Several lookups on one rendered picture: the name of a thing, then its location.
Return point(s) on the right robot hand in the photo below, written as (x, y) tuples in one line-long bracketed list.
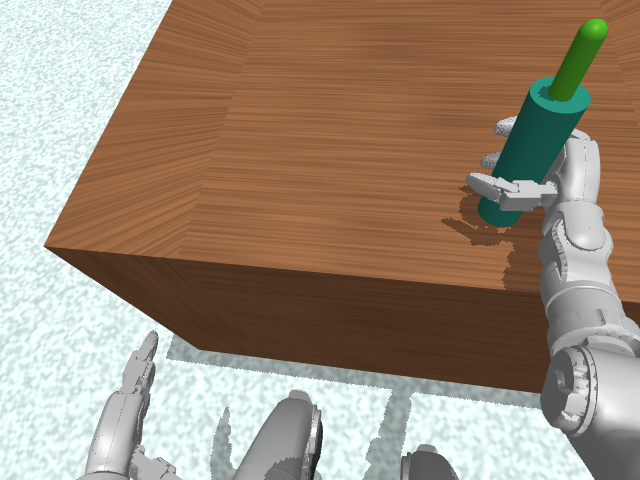
[(573, 176)]

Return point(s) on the bottle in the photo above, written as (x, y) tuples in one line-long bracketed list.
[(549, 114)]

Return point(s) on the left robot foot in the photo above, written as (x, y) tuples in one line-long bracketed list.
[(316, 456)]

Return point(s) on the left robot hand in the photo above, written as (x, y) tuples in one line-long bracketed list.
[(116, 442)]

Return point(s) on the right robot arm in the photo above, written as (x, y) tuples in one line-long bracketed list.
[(592, 387)]

